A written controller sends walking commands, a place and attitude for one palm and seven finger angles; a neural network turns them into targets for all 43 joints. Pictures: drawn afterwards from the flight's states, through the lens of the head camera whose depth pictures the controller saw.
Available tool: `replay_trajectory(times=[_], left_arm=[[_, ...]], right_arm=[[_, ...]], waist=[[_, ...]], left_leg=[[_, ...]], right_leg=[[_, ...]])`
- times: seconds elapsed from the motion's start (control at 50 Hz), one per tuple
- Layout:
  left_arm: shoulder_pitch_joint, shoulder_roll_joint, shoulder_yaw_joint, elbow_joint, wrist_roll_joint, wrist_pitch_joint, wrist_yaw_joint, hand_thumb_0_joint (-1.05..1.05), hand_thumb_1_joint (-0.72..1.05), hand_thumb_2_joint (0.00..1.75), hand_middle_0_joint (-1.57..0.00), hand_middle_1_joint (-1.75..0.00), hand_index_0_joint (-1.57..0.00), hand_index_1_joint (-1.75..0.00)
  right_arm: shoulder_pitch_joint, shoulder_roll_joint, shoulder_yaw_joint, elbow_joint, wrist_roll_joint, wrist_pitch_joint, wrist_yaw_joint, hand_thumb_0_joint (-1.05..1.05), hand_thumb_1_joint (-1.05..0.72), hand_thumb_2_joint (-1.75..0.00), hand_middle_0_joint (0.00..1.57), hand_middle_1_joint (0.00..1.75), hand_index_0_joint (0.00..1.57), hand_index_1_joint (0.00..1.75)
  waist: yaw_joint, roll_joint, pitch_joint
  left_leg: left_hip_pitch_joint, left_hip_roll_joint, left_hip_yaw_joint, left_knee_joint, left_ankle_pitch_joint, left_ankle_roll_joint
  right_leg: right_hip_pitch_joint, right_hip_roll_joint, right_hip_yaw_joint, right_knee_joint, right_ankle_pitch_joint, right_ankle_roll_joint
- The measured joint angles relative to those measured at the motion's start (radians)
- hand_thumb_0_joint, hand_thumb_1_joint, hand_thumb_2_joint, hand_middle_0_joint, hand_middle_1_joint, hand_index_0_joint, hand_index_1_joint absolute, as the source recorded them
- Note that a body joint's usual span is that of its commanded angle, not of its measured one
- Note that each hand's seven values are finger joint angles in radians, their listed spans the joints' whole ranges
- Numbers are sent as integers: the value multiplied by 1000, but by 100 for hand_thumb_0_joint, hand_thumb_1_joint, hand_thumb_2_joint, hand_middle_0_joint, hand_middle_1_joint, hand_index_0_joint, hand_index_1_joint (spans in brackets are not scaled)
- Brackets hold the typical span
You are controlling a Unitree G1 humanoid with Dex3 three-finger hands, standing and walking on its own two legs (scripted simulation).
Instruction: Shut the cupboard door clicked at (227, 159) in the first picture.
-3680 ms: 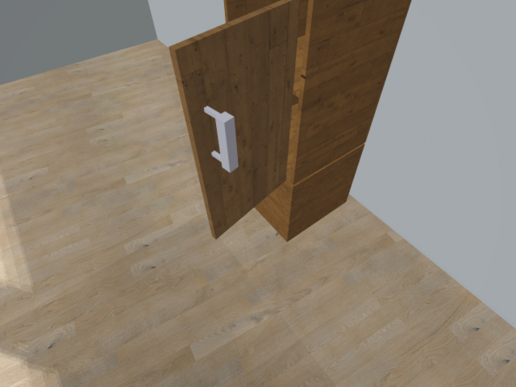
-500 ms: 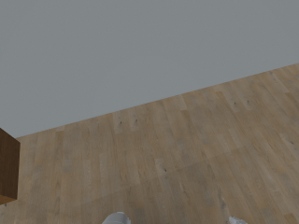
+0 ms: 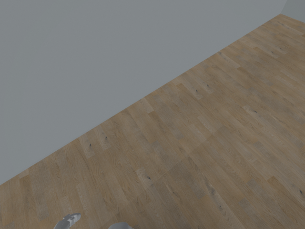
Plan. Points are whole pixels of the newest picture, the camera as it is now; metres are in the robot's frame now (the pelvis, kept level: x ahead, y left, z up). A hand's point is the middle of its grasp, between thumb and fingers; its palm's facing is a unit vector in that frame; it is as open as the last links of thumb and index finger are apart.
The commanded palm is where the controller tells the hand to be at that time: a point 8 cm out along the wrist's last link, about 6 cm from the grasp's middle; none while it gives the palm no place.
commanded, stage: walk around to get in front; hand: left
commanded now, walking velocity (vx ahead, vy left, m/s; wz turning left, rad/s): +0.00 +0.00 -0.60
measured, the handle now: out of the picture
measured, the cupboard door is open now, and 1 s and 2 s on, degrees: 100 100 100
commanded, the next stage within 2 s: walk to a spot facing it in 1.58 s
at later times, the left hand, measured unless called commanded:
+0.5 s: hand (101, 208) +0.19 +0.18 -0.15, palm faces -0.26 -0.94 -0.20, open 7.4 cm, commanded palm none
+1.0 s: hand (137, 180) +0.28 +0.08 -0.17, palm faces -0.51 -0.84 -0.18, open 7.4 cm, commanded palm none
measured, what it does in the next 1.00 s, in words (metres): walks ahead, turning right: left foot, then right foot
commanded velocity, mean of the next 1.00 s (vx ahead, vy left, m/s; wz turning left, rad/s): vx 0.21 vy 0.00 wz -0.55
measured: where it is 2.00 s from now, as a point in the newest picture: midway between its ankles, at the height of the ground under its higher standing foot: (227, 180)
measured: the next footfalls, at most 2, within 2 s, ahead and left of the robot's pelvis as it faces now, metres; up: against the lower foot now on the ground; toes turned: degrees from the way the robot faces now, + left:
left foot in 0.28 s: +0.10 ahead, +0.12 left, +0.00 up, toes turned -7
right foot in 0.64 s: +0.04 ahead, -0.16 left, +0.00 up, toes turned -30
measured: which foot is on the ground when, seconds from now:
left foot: up 0.00-0.26, down 0.28-0.64, up 0.66-0.96, down 0.98-1.00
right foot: down 0.00-0.28, up 0.30-0.62, down 0.64-0.98, up 1.00-1.00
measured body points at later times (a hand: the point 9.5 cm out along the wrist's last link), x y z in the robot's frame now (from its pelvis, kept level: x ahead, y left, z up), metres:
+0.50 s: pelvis +0.04 +0.00 +0.02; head +0.09 +0.01 +0.46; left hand +0.20 +0.23 -0.13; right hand +0.03 -0.25 -0.12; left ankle +0.06 +0.13 -0.72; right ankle -0.04 -0.12 -0.65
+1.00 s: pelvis +0.18 -0.08 +0.00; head +0.22 -0.09 +0.45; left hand +0.31 +0.12 -0.16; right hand +0.14 -0.36 -0.12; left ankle +0.30 -0.02 -0.73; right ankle +0.01 -0.14 -0.72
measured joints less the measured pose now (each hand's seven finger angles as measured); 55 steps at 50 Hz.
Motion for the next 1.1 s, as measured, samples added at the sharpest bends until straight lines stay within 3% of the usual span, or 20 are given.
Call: replay_trajectory(times=[0.04, 0.08, 0.26, 0.3, 0.34, 0.4, 0.44, 0.56, 0.64, 0.68, 0.72, 0.76, 0.84, 0.94, 0.98, 1.0, 1.04, 1.1], left_arm=[[11, -10, -3, -2, 0, 2, 12, 0, 91, 90, -20, -30, -20, -30], [22, -13, -4, 1, 0, 4, 21, 0, 90, 90, -20, -30, -21, -30], [48, -15, -2, 21, 1, 15, 22, 0, 90, 90, -20, -30, -21, -30], [51, -11, 2, 23, -8, 26, 20, 0, 90, 90, -20, -30, -21, -30], [42, 0, 8, 24, -8, 35, 15, 0, 90, 90, -20, -30, -21, -30], [28, 13, 20, 20, 1, 38, -1, 0, 90, 90, -20, -30, -21, -30], [20, 16, 25, 12, 2, 40, -11, 0, 90, 90, -20, -30, -20, -30], [17, 11, 20, 11, 6, 36, -41, 0, 91, 90, -20, -30, -20, -30], [20, 12, 11, 10, 10, 11, -47, 1, 91, 90, -20, -30, -20, -30], [17, 0, 8, 14, 5, -19, -32, 0, 91, 90, -20, -30, -20, -30], [34, -17, 3, 16, 0, -36, -15, 0, 91, 90, -20, -30, -20, -30], [65, -25, 0, 25, 0, -44, -2, 0, 90, 90, -20, -30, -20, -30], [121, -28, -5, 62, 3, -54, 0, 0, 90, 90, -20, -30, -21, -30], [168, -28, -5, 106, 5, -50, -8, 0, 90, 90, -20, -30, -21, -30], [190, -28, -1, 117, 2, -46, -9, 0, 90, 90, -20, -30, -21, -30], [194, -26, 3, 123, -2, -41, -10, 0, 90, 90, -20, -30, -21, -30], [182, -16, 6, 135, -3, -26, -9, 1, 90, 90, -20, -30, -21, -30], [136, -1, 16, 133, 8, -18, -17, 1, 90, 90, -20, -30, -20, -30]], right_arm=[[-19, -5, -4, 6, 1, 9, -1, 1, -91, -90, 20, 30, 20, 30], [-39, 2, -3, -1, 1, 7, 2, 1, -91, -90, 20, 30, 20, 30], [-95, 54, 16, -45, 12, -30, 0, 1, -91, -90, 20, 30, 20, 30], [-87, 61, 23, -51, 5, -48, -2, 0, -91, -90, 20, 30, 20, 30], [-81, 74, 36, -55, -8, -54, -3, 0, -91, -90, 20, 30, 20, 30], [-53, 88, 48, -60, -20, -58, -4, 0, -91, -90, 20, 30, 21, 30], [-34, 90, 51, -58, -24, -58, -5, 0, -90, -90, 20, 30, 21, 30], [14, 67, 37, -34, -29, -63, 10, 0, -90, -90, 20, 30, 21, 30], [63, 32, 19, -17, -23, -58, 22, 0, -90, -90, 20, 30, 21, 30], [62, 8, 9, 12, -14, -33, 25, 0, -90, -90, 20, 30, 21, 30], [50, -9, 2, 34, -11, -15, 28, 1, -91, -90, 20, 30, 21, 30], [29, -9, -3, 38, -13, -15, 33, 1, -91, -90, 20, 30, 20, 30], [-29, 13, -4, 0, -14, -38, 44, 1, -91, -90, 19, 30, 20, 30], [-86, 48, 8, -41, -9, -78, 48, 1, -91, -90, 19, 30, 20, 30], [-92, 54, 18, -51, -11, -101, 43, 1, -91, -90, 20, 30, 20, 30], [-95, 57, 22, -54, -18, -117, 38, 1, -91, -90, 20, 30, 20, 30], [-92, 75, 34, -58, -28, -132, 28, 0, -91, -90, 20, 30, 20, 30], [-42, 99, 43, -49, -31, -138, 20, 0, -91, -90, 20, 30, 21, 30]], waist=[[3, -4, 1], [4, -24, 0], [21, -80, -14], [19, -79, -29], [24, -91, -25], [25, -89, -23], [28, -80, -21], [13, -40, -28], [-7, -21, -44], [-4, -6, -37], [-2, 6, -35], [5, -6, -39], [12, -50, -41], [36, -83, -35], [41, -86, -44], [39, -86, -47], [35, -98, -44], [23, -102, -49]], left_leg=[[-57, -26, -31, 105, 22, -7], [-87, -44, -41, 114, 59, -15], [11, -106, -51, -297, 189, -14], [43, -97, -46, -385, 279, 31], [50, -85, -21, -361, 252, 65], [86, -57, 0, -398, 242, 65], [109, -39, 15, -434, 256, 56], [164, 16, 94, -464, 238, 27], [157, 56, 137, -346, 147, 3], [79, 41, 58, -119, 14, 4], [-9, 10, -10, 61, 21, 3], [-73, -9, -25, 115, 74, -5], [-135, -30, -25, -12, 181, -19], [-90, -67, -20, -283, 250, -11], [-27, -80, -3, -401, 296, 6], [-26, -77, 4, -388, 346, 36], [-12, -65, 33, -324, 298, 73], [59, -53, 58, -366, 255, 72]], right_leg=[[10, 9, 26, -32, 9, -1], [20, 14, 57, -72, 36, 0], [28, 55, 165, -90, 44, 13], [-3, 72, 168, -11, -18, 24], [-68, 68, 135, 194, -147, 38], [-143, 41, 74, 432, -167, 60], [-162, 14, 46, 473, -138, 71], [-103, -43, -22, 215, -117, 65], [2, -35, -55, -48, -44, 24], [-8, -22, -46, -8, 31, 4], [22, -9, -40, -18, 0, 0], [62, -1, -16, -72, -1, 1], [133, 4, 43, -179, 28, 1], [202, 7, 107, -201, -14, 18], [208, 12, 130, -141, -72, 27], [175, 15, 126, -42, -108, 22], [65, 20, 111, 262, -157, 6], [-96, -4, 48, 553, -82, 7]])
